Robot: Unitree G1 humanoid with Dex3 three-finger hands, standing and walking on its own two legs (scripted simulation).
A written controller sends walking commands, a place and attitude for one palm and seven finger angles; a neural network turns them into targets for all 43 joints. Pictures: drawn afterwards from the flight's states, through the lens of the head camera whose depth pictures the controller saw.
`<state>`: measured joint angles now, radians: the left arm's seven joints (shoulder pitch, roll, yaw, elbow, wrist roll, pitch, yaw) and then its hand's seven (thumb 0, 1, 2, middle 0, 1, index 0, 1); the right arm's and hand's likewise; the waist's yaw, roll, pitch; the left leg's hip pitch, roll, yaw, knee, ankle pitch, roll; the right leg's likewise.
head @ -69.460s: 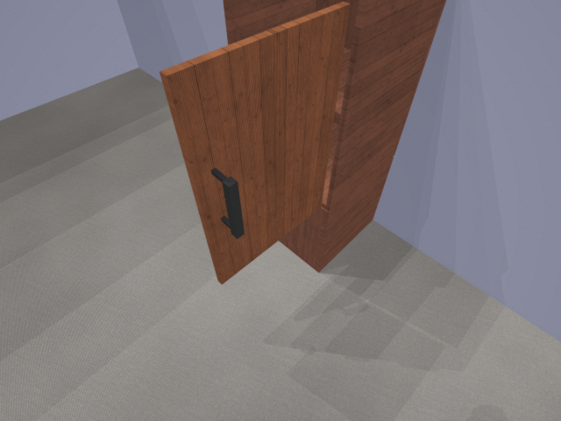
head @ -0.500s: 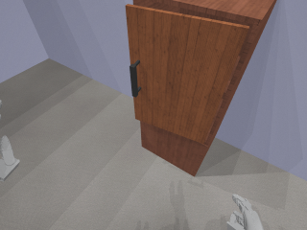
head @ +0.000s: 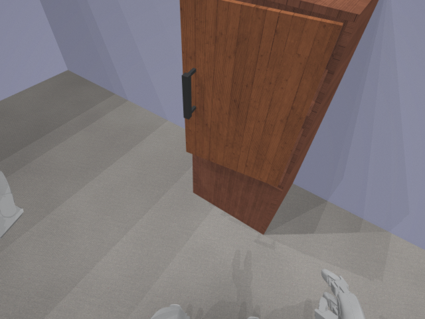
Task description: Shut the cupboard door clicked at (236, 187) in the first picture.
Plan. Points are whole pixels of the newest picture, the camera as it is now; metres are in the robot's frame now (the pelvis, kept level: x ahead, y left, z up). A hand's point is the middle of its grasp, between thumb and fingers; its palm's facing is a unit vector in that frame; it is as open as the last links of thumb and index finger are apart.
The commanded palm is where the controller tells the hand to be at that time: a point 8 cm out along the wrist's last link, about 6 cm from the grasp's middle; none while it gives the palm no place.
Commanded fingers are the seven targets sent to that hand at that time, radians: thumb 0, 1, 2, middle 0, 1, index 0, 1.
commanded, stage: step back with the hand held close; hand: left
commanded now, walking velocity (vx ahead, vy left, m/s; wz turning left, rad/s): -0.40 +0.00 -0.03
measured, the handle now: (190, 94) +0.76 +0.12 +0.00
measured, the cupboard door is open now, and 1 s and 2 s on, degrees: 8 8 8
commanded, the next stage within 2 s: stop stepping back and stand still in 0.34 s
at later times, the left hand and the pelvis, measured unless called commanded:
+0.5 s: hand out of the picture +0.14 +0.25 +0.20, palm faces +0.41 -0.84 -0.36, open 7.4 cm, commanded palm +0.07 +0.30 +0.20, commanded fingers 0.00 0.90 0.90 -0.20 -0.30 -0.20 -0.30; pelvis -0.08 +0.01 +0.01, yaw -2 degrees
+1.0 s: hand out of the picture +0.09 +0.26 +0.20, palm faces +0.34 -0.81 -0.48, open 7.4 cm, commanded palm +0.05 +0.31 +0.20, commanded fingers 0.00 0.90 0.90 -0.20 -0.30 -0.20 -0.30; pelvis -0.11 +0.02 +0.02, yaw -3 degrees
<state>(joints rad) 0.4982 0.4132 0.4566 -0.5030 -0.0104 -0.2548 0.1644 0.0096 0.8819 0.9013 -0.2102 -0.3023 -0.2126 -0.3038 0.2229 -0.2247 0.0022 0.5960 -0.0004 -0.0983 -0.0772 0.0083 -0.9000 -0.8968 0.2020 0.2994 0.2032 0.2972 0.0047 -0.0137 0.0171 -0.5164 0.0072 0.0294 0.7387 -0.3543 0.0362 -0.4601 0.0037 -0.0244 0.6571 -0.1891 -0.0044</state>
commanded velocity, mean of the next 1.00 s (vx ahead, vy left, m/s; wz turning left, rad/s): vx -0.12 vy -0.01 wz -0.03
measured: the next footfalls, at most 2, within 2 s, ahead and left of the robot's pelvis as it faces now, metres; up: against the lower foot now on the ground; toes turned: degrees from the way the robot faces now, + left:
right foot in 0.40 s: -0.11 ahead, -0.06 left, +0.00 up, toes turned -2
left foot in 0.72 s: +0.08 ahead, +0.10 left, +0.00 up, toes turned -3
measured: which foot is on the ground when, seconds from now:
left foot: down 0.00-0.64, up 0.66-0.70, down 0.72-0.90, up 0.92-1.00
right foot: down 0.00-0.14, up 0.16-0.38, down 0.40-1.00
